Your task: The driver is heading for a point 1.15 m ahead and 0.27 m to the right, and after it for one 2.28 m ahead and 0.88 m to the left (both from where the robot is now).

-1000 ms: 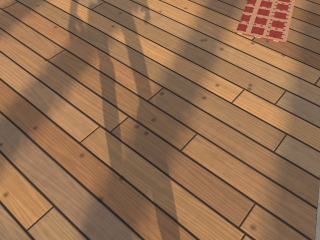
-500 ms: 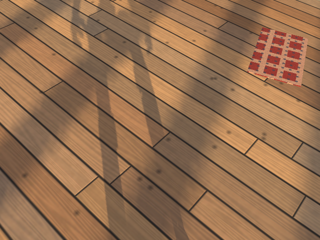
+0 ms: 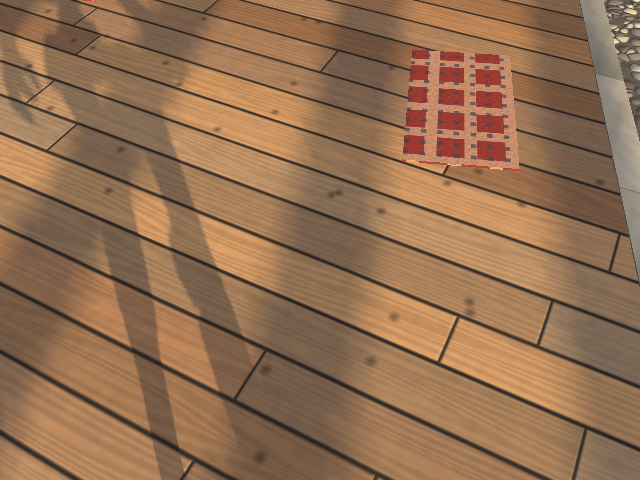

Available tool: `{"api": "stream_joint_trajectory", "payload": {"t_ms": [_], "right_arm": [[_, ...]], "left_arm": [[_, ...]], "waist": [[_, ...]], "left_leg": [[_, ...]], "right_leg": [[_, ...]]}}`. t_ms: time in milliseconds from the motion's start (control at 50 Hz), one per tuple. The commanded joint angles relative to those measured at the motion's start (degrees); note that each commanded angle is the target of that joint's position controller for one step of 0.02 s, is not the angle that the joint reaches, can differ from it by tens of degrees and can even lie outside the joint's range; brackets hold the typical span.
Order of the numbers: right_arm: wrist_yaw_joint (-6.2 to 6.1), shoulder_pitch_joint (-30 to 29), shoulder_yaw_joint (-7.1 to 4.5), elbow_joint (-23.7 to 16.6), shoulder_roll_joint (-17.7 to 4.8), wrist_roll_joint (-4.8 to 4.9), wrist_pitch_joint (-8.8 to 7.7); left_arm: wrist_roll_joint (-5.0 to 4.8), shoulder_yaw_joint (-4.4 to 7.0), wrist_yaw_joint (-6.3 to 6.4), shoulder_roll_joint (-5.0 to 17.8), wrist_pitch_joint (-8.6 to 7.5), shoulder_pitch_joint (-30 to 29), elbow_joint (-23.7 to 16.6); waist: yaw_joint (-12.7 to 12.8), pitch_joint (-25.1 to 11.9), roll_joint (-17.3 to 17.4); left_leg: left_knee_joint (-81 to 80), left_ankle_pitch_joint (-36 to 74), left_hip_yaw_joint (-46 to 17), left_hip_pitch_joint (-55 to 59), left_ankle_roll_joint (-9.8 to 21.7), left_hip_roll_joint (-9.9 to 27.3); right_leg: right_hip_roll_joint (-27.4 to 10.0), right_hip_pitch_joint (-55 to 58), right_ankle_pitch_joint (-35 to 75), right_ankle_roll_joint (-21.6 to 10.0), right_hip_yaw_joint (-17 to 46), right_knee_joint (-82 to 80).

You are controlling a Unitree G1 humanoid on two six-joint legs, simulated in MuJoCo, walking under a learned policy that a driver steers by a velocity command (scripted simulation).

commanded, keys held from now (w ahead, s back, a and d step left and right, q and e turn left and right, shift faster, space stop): w+e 0.68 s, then w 0.32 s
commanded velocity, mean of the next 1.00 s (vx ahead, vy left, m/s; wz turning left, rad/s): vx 0.50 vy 0.00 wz -0.50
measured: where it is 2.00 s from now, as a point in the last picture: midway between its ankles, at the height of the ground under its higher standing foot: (492, 282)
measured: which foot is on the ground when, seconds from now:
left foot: up 0.00-0.18, down 0.20-0.74, up 0.76-1.00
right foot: down 0.00-0.22, up 0.24-0.72, down 0.74-1.00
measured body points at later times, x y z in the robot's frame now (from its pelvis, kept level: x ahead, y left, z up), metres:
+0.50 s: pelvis +0.27 +0.04 +0.00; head +0.29 +0.05 +0.45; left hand +0.49 +0.25 -0.11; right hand +0.22 -0.23 -0.11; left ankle +0.26 +0.15 -0.74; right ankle +0.29 -0.11 -0.66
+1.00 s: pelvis +0.49 -0.11 +0.00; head +0.50 -0.13 +0.45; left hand +0.66 +0.10 -0.12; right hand +0.46 -0.39 -0.13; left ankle +0.63 +0.00 -0.67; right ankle +0.45 -0.14 -0.74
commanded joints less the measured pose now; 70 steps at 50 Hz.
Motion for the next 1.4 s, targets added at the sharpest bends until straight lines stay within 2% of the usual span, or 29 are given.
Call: {"api": "stream_joint_trajectory", "payload": {"t_ms": [20, 120, 180, 200, 220, 240, 260, 280, 320, 420, 560, 640, 680, 720, 740, 760, 780, 820, 880, 1040, 1180, 1240, 1280, 1300, 1320, 1340, 1360, 1380, 1400], "right_arm": [[0.28, -4.82, -0.46, -4.68, -3.57, 0.36, -0.28], [0.34, -9.58, -0.37, -7.05, -5.25, 1.03, -1.44], [-0.53, 2.58, -1.72, -3.76, -8.54, 1.14, -2.39], [-1.25, 9.98, -2.60, -2.19, -10.87, 0.38, -3.21], [-2.29, 17.83, -3.76, -2.50, -15.71, -1.04, -3.30], [-2.17, 15.16, -4.62, -2.40, -18.30, -0.40, -2.24], [-1.86, 10.96, -3.82, -3.40, -12.76, 0.06, -1.62], [-1.63, 8.42, -2.75, -3.79, -8.10, 0.52, -1.55], [-1.66, 7.42, -2.10, -2.56, -5.99, 0.66, -1.98], [-0.88, 10.27, -2.83, -0.14, -6.91, 1.71, -3.90], [-0.80, 13.00, -3.47, 2.37, -7.72, 1.56, -3.54], [-1.36, 15.90, -4.06, 4.17, -9.42, 1.49, -2.56], [-1.72, 16.41, -4.35, 4.91, -10.94, 1.36, -1.77], [-1.88, 16.74, -4.27, 5.42, -11.85, 1.63, -0.87], [-1.73, 16.65, -3.66, 4.20, -10.35, 1.52, -0.87], [-0.36, 19.38, -1.76, -0.13, -2.56, 1.87, -1.19], [-0.48, 13.77, -2.92, -0.56, -7.76, 1.29, -1.27], [-0.37, 9.19, -2.30, -1.26, -6.47, 2.37, -2.18], [0.11, 14.16, -2.23, 1.75, -5.67, 0.54, 0.03], [1.07, 1.59, -2.20, -0.86, -3.67, 0.61, 1.02], [1.34, -8.85, -1.72, -4.16, -3.24, 0.96, 0.21], [0.96, -5.30, -2.11, -3.38, -4.03, 1.05, -0.37], [-0.23, 8.38, -3.25, 1.15, -5.95, 0.79, -1.10], [-1.03, 18.39, -4.27, 3.57, -9.13, -0.39, -1.61], [-1.22, 23.60, -6.36, 4.25, -16.74, -1.31, -1.56], [-0.49, 19.89, -5.55, 4.34, -13.03, 1.12, -1.02], [-0.35, 13.18, -4.80, 3.65, -10.29, 1.97, -0.88], [-0.05, 9.32, -3.85, 3.20, -6.57, 1.83, -1.08], [-0.07, 8.07, -3.31, 3.66, -5.04, 1.77, -1.41]], "left_arm": [[-0.07, 2.21, 0.31, 8.81, -0.56, 2.84, -3.01], [1.00, 2.66, 0.96, 10.17, -0.26, 4.18, -4.04], [1.18, 2.90, 0.95, 11.56, -0.73, -1.07, -5.82], [0.63, 2.38, 0.39, 9.91, -1.23, -1.24, -5.97], [-0.81, 0.92, 0.14, 4.61, -1.70, 0.70, -8.12], [-0.40, 0.65, 0.06, 4.49, -1.44, 4.78, -10.14], [1.14, 0.98, 0.54, 7.68, -0.33, 4.35, -7.52], [1.57, 0.97, -0.06, 7.64, -0.01, 0.46, -7.35], [2.14, 0.83, -1.12, 6.09, 0.80, -2.10, -8.19], [2.25, 0.33, -2.61, 4.55, 2.54, -6.21, -10.14], [2.03, -1.10, -3.95, 1.88, 2.16, -18.61, -14.45], [2.50, -1.21, -4.26, 2.25, 2.09, -22.81, -16.37], [2.87, -0.80, -3.72, 2.90, 2.10, -21.11, -16.25], [3.50, 0.32, -2.67, 4.23, 1.23, -8.96, -12.61], [4.08, 1.64, -1.71, 7.35, 0.80, 1.17, -9.42], [3.39, 3.16, -0.76, 14.60, 0.74, 1.26, -9.94], [1.45, 3.28, -0.11, 14.14, 1.27, 4.71, -10.61], [1.10, 1.92, 0.75, 9.24, 0.92, -0.81, -8.39], [0.74, 0.06, 0.39, 4.56, -0.62, -5.52, -7.71], [0.22, 0.24, 0.02, 5.60, -2.20, 1.36, -2.81], [1.10, -0.08, 0.86, 6.07, -2.30, 7.11, 1.30], [1.43, 0.01, 1.45, 7.40, -2.30, 5.16, 2.18], [1.54, 0.11, 1.45, 8.30, -2.16, 3.42, 2.61], [1.11, -0.43, 1.41, 7.11, -2.39, 3.35, 1.68], [-1.18, -1.65, 0.81, 1.17, -2.51, 10.18, 0.32], [0.92, -0.63, 1.02, 5.58, -2.44, 7.41, 1.18], [1.15, -0.37, 0.80, 5.57, -2.34, 3.04, 0.01], [1.22, -0.74, 0.43, 4.92, -2.52, 0.59, -0.41], [1.38, -0.82, 0.17, 3.92, -2.09, -0.15, -0.40]], "waist": [[1.55, -0.42, -5.54], [3.09, -1.08, -6.13], [-3.57, -4.68, -5.60], [-7.21, -9.33, -1.52], [-9.04, -18.40, 7.00], [-4.36, -20.54, 18.91], [-3.12, -12.45, 7.55], [-3.58, -6.54, 1.03], [-2.13, -1.92, 3.87], [-1.47, -1.53, 4.28], [-3.83, 1.62, 3.75], [-5.00, 2.80, 3.62], [-3.79, 0.99, 4.41], [1.87, -6.26, 3.09], [6.04, -12.65, -1.51], [2.39, -18.91, -16.94], [6.34, -22.33, -8.83], [2.44, -7.85, -3.87], [-3.26, -4.55, -3.94], [-0.60, 1.46, -3.97], [2.37, 3.92, -4.57], [-0.43, 2.68, -5.28], [-6.64, -4.92, -4.21], [-10.47, -11.48, -1.41], [-8.32, -19.79, 12.64], [-7.56, -18.14, 6.70], [-4.69, -8.14, 3.44], [-3.64, -3.83, 0.34], [-2.23, -1.26, 1.05]], "left_leg": [[-8.50, 7.10, 3.96, 1.87, -0.84, -3.07], [-18.49, 6.61, 2.46, 4.88, 0.79, -5.62], [-25.08, 1.42, 2.56, 23.21, 3.44, -8.39], [-27.87, 0.40, -0.66, 34.47, 5.34, -4.55], [-30.97, -13.54, -17.95, 48.66, 8.90, 10.96], [-38.31, -16.31, -42.40, 52.11, 14.33, 19.16], [-37.53, -21.67, -37.74, 45.45, 14.65, 17.78], [-38.06, -18.94, -28.32, 38.71, 13.67, 14.48], [-40.69, -5.96, -14.76, 31.45, 11.19, 9.40], [-43.87, 9.04, -2.43, 31.28, 12.08, 8.29], [-44.35, 14.01, 9.68, 33.54, 10.77, 6.64], [-41.31, 20.73, 12.91, 38.91, 9.45, 8.53], [-33.96, 37.96, 15.40, 41.67, 8.53, 8.82], [-15.61, 46.87, 17.48, 38.99, 7.76, 7.93], [-0.51, 32.52, 17.80, 27.97, 6.37, 6.45], [19.83, -18.57, 16.75, 2.64, 3.04, -2.95], [27.01, -20.11, 5.50, -2.69, 2.87, -6.10], [21.74, -9.71, 3.48, -3.49, 3.89, -1.17], [12.97, -8.10, 3.25, 7.41, 3.34, 0.49], [-3.65, 6.27, 4.70, -1.48, 1.98, 0.35], [-16.92, 8.60, 6.66, -0.97, 4.73, -3.01], [-21.01, 2.80, 7.88, 7.51, 7.55, -6.17], [-25.48, 2.06, 9.35, 24.94, 10.10, -9.77], [-26.15, -0.28, 1.47, 40.22, 12.71, -2.15], [-29.96, -5.61, -27.58, 56.89, 21.28, 15.80], [-36.78, -5.25, -37.37, 53.26, 21.24, 16.08], [-37.27, -8.01, -26.82, 44.11, 19.80, 14.15], [-39.63, -5.24, -20.43, 36.98, 18.38, 11.68], [-41.39, -2.28, -15.12, 32.42, 16.45, 8.82]], "right_leg": [[-12.08, -1.43, 21.61, -5.93, 10.52, -4.74], [-14.83, 4.57, 24.91, -4.60, 15.61, 0.43], [-13.60, 0.38, 29.50, -1.31, 16.94, 10.16], [-9.54, -3.62, 26.11, 0.19, 13.65, 21.88], [-4.59, -13.42, 7.24, 2.08, 7.12, 39.14], [0.41, -26.91, -20.39, 2.57, 2.20, 49.16], [-5.25, -30.91, -16.28, 2.33, 2.94, 54.26], [-7.14, -30.36, -11.37, 2.71, 2.20, 53.26], [-10.22, -28.13, -7.81, 3.81, 1.16, 48.59], [-11.55, -30.99, -1.34, 5.52, -0.24, 47.23], [-12.26, -30.98, 10.45, 5.53, -5.04, 28.17], [-10.87, -27.90, 4.96, 2.72, -9.35, 20.02], [-7.61, -22.94, -1.23, 0.50, -11.71, 17.65], [-2.87, -7.03, -2.08, -2.48, -11.79, 11.98], [-7.76, 8.81, -4.22, -4.71, -3.74, 9.77], [-27.40, 27.68, -5.94, -11.98, 26.73, 6.32], [-30.54, 27.40, -0.67, -13.80, 38.80, -0.77], [-25.77, 13.32, 15.50, -10.40, 20.10, -0.77], [-19.65, 0.67, 22.82, -6.40, 9.26, -4.77], [-17.26, 3.29, 19.44, -5.35, 4.24, -11.00], [-19.30, 11.85, 26.63, -4.23, 2.96, -8.64], [-20.02, 13.24, 41.29, -2.66, 1.68, -3.15], [-17.36, 11.16, 51.46, -0.78, -1.04, 13.03], [-15.09, 1.21, 37.70, 0.13, -2.49, 27.61], [-4.20, -19.21, 2.04, 3.38, -6.57, 52.06], [-2.99, -25.76, -16.04, 2.22, 1.09, 57.30], [-6.96, -28.30, -11.55, 1.91, 1.66, 57.36], [-9.34, -27.31, -7.83, 1.91, 0.86, 53.88], [-11.13, -25.44, -6.39, 2.14, 0.12, 50.40]]}}
Keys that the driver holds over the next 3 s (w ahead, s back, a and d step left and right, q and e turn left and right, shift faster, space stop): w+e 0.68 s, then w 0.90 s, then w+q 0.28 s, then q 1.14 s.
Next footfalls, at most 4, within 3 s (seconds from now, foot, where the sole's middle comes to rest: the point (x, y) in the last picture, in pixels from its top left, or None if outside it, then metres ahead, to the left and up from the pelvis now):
0.20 left None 0.30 0.14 -0.78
0.74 right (434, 476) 0.48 -0.16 -0.78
1.30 left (423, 320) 0.85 -0.17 -0.78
1.80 right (543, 274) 0.98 -0.48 -0.78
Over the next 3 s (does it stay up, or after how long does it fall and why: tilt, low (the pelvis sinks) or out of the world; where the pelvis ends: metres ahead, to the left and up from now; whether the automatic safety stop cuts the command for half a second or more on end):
stays up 1.05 -0.42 0.00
